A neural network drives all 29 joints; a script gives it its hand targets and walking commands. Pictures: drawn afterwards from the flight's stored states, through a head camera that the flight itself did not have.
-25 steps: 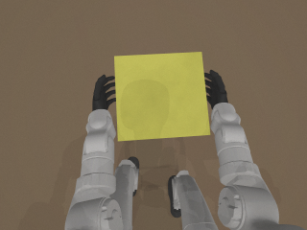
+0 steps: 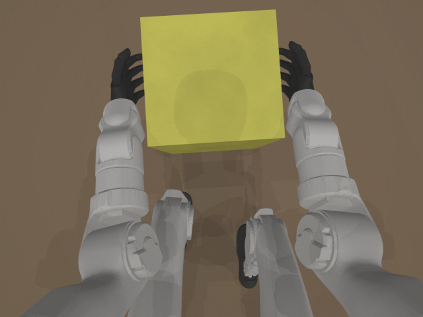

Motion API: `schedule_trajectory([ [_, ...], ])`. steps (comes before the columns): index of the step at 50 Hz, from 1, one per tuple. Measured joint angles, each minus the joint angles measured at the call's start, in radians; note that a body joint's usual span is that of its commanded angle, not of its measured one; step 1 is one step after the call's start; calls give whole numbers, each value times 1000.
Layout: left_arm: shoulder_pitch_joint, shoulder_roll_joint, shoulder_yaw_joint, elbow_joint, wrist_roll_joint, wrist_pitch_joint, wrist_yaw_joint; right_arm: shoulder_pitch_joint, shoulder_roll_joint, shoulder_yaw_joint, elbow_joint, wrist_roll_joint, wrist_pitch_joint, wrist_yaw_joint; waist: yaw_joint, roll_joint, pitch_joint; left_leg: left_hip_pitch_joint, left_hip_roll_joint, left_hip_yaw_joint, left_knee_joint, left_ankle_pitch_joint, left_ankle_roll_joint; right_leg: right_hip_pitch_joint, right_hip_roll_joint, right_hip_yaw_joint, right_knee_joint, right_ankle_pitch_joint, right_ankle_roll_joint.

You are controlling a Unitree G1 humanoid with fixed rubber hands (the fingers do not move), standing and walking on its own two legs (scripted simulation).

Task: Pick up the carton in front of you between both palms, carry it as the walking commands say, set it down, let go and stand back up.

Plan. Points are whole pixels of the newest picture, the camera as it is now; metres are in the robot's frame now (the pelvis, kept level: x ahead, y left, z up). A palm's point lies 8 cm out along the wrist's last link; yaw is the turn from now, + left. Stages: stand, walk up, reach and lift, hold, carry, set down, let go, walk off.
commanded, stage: set down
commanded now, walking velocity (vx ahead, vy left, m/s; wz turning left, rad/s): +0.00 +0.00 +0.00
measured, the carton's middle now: (211, 98) +0.49 +0.07 -0.17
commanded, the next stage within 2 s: none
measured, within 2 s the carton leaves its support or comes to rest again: rests again in 1.42 s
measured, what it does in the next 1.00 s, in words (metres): lowers itself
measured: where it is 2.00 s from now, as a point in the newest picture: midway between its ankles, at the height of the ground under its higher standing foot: (213, 250)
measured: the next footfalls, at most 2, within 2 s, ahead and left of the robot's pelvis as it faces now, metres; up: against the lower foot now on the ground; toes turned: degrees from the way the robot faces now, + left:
none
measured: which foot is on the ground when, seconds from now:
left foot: down 0.00-1.00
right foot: down 0.00-1.00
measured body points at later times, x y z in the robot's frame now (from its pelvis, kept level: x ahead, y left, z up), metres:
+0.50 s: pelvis -0.02 +0.01 -0.10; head +0.33 +0.05 +0.16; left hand +0.49 +0.24 -0.26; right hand +0.55 -0.05 -0.25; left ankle +0.12 +0.14 -0.52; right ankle +0.04 -0.11 -0.52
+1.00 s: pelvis -0.02 +0.00 -0.16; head +0.36 +0.02 +0.07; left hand +0.51 +0.26 -0.33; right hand +0.57 -0.05 -0.35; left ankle +0.12 +0.14 -0.52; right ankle +0.04 -0.11 -0.52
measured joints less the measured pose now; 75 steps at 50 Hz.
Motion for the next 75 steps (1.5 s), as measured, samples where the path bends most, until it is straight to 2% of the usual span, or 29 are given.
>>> schedule_trajectory([
  [7,-76,32,-3,1,-35,11,15,-92,-42,36,19,37,10,-18,9,1,46,-125,-1,2,113,-17,4,-120,4,1,117,-27,10],
  [19,-236,84,8,54,-48,20,38,-283,-122,61,112,58,16,-25,25,0,174,-271,-2,5,274,-29,13,-258,12,2,285,-56,26],
  [29,-373,153,-15,118,-97,14,60,-443,-206,145,195,120,10,-50,46,1,335,-349,0,9,400,-39,13,-332,20,3,424,-82,32],
  [38,-505,255,-58,248,-172,5,36,-541,-260,231,274,163,-8,-72,80,25,445,-384,-4,10,493,-59,3,-363,22,1,532,-120,23],
  [42,-509,277,-66,271,-209,-5,26,-547,-264,271,278,182,-6,-85,81,43,459,-389,2,16,521,-74,3,-370,28,8,562,-134,24],
  [46,-513,276,-58,302,-209,-18,11,-539,-274,290,289,197,-10,-90,84,47,447,-402,7,17,535,-79,0,-386,34,9,578,-138,23],
  [59,-534,304,-21,383,-167,-38,-45,-575,-276,315,360,198,-17,-75,98,35,463,-412,29,10,553,-73,-14,-421,60,6,603,-112,13],
  [75,-561,374,15,448,-173,-79,-64,-617,-229,236,335,117,-36,7,65,61,549,-388,27,28,578,-69,1,-392,58,22,633,-118,27],
])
